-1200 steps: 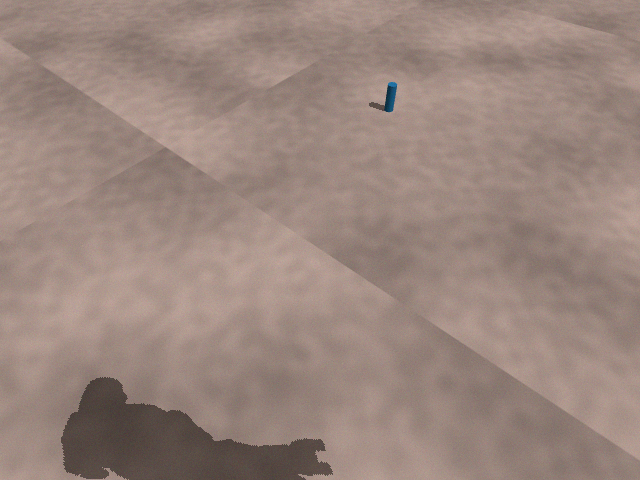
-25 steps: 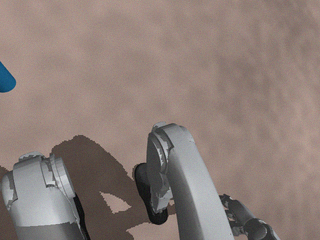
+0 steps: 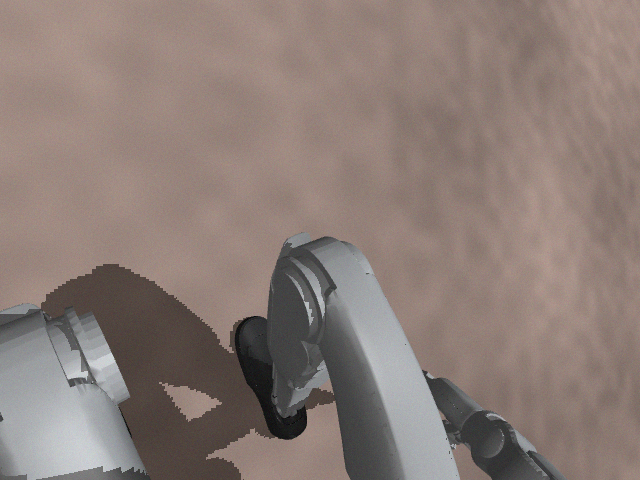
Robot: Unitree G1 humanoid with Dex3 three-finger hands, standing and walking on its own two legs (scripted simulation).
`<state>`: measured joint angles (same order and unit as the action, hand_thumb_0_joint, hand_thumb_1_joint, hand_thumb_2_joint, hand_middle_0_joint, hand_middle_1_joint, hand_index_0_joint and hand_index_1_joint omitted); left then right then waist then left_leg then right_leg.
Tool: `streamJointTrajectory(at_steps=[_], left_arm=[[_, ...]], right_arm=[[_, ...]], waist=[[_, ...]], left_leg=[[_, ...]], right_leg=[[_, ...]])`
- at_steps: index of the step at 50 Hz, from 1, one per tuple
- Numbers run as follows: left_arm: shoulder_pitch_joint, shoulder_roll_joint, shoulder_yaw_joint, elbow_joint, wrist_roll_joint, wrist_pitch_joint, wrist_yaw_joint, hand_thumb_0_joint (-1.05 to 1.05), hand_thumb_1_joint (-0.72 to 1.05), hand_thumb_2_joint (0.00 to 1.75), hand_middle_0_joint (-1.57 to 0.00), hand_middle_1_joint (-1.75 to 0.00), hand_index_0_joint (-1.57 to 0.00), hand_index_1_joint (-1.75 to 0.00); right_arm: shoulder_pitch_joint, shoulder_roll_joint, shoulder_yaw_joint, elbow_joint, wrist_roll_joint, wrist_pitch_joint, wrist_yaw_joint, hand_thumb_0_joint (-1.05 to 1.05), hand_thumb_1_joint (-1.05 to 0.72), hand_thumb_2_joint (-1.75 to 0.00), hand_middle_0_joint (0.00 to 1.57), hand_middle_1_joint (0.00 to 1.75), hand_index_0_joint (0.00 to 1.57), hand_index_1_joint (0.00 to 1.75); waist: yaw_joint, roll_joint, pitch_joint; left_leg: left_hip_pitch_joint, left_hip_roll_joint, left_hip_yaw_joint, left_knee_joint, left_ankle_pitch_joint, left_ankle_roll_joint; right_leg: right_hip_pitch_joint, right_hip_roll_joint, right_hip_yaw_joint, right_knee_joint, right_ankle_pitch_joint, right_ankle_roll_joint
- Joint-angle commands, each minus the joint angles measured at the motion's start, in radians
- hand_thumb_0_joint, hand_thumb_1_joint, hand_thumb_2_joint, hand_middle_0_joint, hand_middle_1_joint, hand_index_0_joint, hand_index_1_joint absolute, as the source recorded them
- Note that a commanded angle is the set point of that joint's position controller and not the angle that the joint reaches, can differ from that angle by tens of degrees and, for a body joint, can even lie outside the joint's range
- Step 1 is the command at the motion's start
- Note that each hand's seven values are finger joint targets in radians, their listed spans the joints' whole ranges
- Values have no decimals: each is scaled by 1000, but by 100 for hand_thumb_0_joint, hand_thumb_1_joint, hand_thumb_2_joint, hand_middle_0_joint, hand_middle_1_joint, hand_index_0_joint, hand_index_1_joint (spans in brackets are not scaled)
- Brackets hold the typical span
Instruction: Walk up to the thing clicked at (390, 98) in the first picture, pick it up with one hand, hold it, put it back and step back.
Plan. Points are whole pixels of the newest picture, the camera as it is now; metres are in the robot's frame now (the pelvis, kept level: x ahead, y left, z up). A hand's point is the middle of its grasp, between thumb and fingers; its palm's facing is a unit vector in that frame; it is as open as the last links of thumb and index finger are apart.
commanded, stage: lower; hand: left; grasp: from the side
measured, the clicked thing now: out of the picture +0.50 +0.29 -0.19
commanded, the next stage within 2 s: loosen in 0.36 s
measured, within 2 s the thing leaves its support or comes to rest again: rests again in 1.06 s
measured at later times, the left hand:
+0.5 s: hand out of the picture +0.50 +0.31 -0.15, palm faces +0.31 -0.95 -0.06, open 6.1 cm
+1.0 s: hand out of the picture +0.50 +0.31 -0.15, palm faces +0.33 -0.94 -0.03, open 11.1 cm
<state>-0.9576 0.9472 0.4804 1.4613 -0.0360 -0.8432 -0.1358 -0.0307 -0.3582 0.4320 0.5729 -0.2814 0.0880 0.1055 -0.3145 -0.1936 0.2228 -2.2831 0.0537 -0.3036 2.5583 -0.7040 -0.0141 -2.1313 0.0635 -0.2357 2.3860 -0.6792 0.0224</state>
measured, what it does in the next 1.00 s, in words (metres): stands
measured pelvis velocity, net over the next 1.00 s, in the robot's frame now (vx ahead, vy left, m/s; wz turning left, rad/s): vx -0.01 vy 0.01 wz -0.05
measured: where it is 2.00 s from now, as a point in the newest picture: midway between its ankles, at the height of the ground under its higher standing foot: (204, 434)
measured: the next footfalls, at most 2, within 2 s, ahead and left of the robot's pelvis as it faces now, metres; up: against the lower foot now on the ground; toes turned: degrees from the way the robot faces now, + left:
none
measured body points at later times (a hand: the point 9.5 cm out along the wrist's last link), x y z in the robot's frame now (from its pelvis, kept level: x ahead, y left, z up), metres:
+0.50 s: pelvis -0.01 +0.01 +0.00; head +0.26 +0.18 +0.32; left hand +0.47 +0.36 -0.15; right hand +0.12 -0.25 -0.05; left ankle +0.07 +0.13 -0.27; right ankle +0.12 -0.11 -0.27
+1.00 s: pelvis -0.01 +0.01 +0.01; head +0.26 +0.18 +0.32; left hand +0.47 +0.36 -0.14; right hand +0.13 -0.25 -0.04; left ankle +0.07 +0.13 -0.27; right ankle +0.12 -0.11 -0.27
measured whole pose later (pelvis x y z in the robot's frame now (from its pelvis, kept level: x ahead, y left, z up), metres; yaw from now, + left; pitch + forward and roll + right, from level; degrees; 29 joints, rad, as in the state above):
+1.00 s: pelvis -0.01 +0.01 +0.01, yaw -3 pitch +19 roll -18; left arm -0.95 1.04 0.46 1.57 -0.05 -0.97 -0.10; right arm -0.16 -0.36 0.56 0.54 -0.35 0.11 0.08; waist -0.34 -0.24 0.27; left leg -2.24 0.05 -0.38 2.57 -0.71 -0.01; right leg -2.06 0.09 -0.29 2.34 -0.66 0.05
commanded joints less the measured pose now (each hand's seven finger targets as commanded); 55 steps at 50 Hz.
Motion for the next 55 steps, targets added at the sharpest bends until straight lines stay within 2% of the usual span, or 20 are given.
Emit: streamJointTrajectory(at_steps=[1,4,9,10,15,21,24,26,28,29,31,33,36,38,40,45,46,48,52,55], left_arm=[[-269,156,21,-138,-28,-87,13,0,29,127,-131,-146,-133,-144],[-277,172,17,-131,-31,-105,19,0,28,125,-129,-144,-132,-142],[-251,195,-7,-91,-2,-124,27,0,31,126,-127,-144,-130,-141],[-264,191,-16,-98,-6,-130,29,0,30,125,-127,-143,-130,-141],[-243,189,3,-62,-27,-147,40,0,27,126,-127,-143,-130,-142],[-250,199,-36,-53,-5,-169,41,0,30,127,-129,-145,-132,-142],[-241,215,-16,-57,-17,-182,48,0,28,119,-133,-141,-136,-138],[-249,214,-7,-56,-30,-189,47,0,16,103,-121,-125,-125,-122],[-247,209,3,-57,-45,-195,43,0,10,88,-117,-117,-121,-113],[-246,215,1,-57,-40,-197,43,0,7,83,-114,-112,-118,-109],[-244,208,-16,-56,-28,-199,38,0,3,77,-110,-107,-113,-103],[-245,209,-32,-58,-17,-201,37,0,-4,69,-104,-99,-107,-96],[-246,221,-21,-57,-25,-200,42,0,-10,63,-99,-92,-102,-89],[-245,220,-11,-51,-33,-199,45,0,-22,57,-83,-77,-86,-75],[-236,213,-3,-48,-36,-196,45,0,-25,49,-70,-67,-72,-65],[-232,209,-25,-31,-22,-193,39,0,-29,42,-62,-57,-63,-56],[-231,199,-27,-37,-24,-194,39,0,-29,40,-58,-54,-60,-53],[-222,216,-17,-32,-22,-191,40,0,-31,37,-54,-50,-55,-48],[-228,224,0,-29,-33,-194,47,0,-38,29,-45,-40,-46,-39],[-232,214,-9,-30,-35,-196,43,0,-43,22,-36,-33,-38,-31]], right_arm=[[118,-333,-69,-9,-17,11,-21,0,-88,-90,20,30,20,30],[94,-338,-51,-12,-28,14,-24,0,-88,-90,20,30,20,30],[61,-339,-27,-14,-42,19,-29,0,-88,-89,20,30,20,30],[46,-336,-22,-18,-44,19,-30,0,-88,-90,20,30,20,30],[28,-352,-9,-23,-53,21,-32,0,-88,-89,20,30,20,30],[-5,-351,6,-21,-61,21,-38,0,-88,-89,20,30,20,30],[-11,-363,11,-21,-66,24,-37,0,-89,-89,20,30,20,30],[-19,-367,12,-21,-65,24,-39,0,-89,-89,20,30,20,30],[-20,-366,17,-22,-67,21,-38,0,-90,-89,20,30,20,30],[-24,-365,15,-22,-67,22,-38,0,-90,-89,20,30,20,30],[-27,-363,17,-19,-69,24,-39,0,-90,-89,20,30,20,30],[-41,-355,16,-17,-69,23,-41,0,-90,-89,20,30,20,30],[-43,-359,16,-18,-68,23,-41,0,-90,-89,20,30,20,30],[-34,-366,16,-18,-67,27,-41,0,-90,-89,20,30,20,30],[-30,-365,16,-18,-69,28,-40,0,-90,-89,20,30,20,30],[-44,-355,17,-19,-68,30,-41,0,-90,-90,20,30,20,30],[-38,-355,19,-18,-70,31,-41,0,-90,-90,20,30,20,30],[-37,-356,21,-20,-70,33,-42,0,-90,-90,20,30,20,30],[-46,-357,21,-31,-67,35,-41,0,-90,-90,20,30,20,30],[-48,-353,21,-28,-67,33,-41,0,-90,-90,20,30,20,30]], waist=[[-106,518,-627],[-118,536,-612],[-131,533,-551],[-132,523,-544],[-146,524,-542],[-159,529,-495],[-162,549,-517],[-162,558,-508],[-170,558,-525],[-159,570,-519],[-172,576,-505],[-163,574,-488],[-163,559,-498],[-167,557,-505],[-167,551,-521],[-165,548,-498],[-174,544,-507],[-168,544,-517],[-160,531,-508],[-167,520,-501]], left_leg=[[507,47,53,-246,251,11],[514,48,40,-243,251,9],[485,52,32,-249,203,8],[470,51,33,-243,189,12],[514,55,8,-250,217,7],[475,52,6,-260,152,7],[525,58,-9,-263,184,2],[536,59,-15,-266,207,0],[542,56,-17,-264,213,1],[542,57,-12,-268,207,-1],[538,58,-16,-272,199,-2],[517,56,-5,-271,175,-1],[505,54,0,-264,169,4],[521,56,-8,-265,196,4],[544,59,-14,-266,215,1],[509,54,-4,-266,186,4],[516,55,-5,-263,203,5],[532,57,-7,-263,219,4],[505,54,-4,-266,178,7],[478,51,3,-261,153,11]], right_leg=[[348,43,-59,-202,294,-23],[347,46,-68,-203,293,-23],[338,50,-78,-209,265,-22],[337,51,-77,-213,257,-21],[335,56,-94,-209,275,-20],[324,57,-102,-217,236,-21],[328,59,-106,-211,260,-20],[323,57,-106,-206,273,-21],[338,59,-110,-213,281,-19],[332,59,-105,-211,273,-22],[329,59,-112,-211,269,-21],[325,58,-103,-216,255,-25],[333,61,-100,-224,255,-24],[335,60,-105,-221,273,-22],[340,60,-106,-220,283,-21],[338,62,-102,-229,265,-24],[349,61,-103,-227,283,-21],[350,61,-103,-228,288,-21],[344,63,-103,-234,258,-23],[354,64,-101,-240,248,-21]])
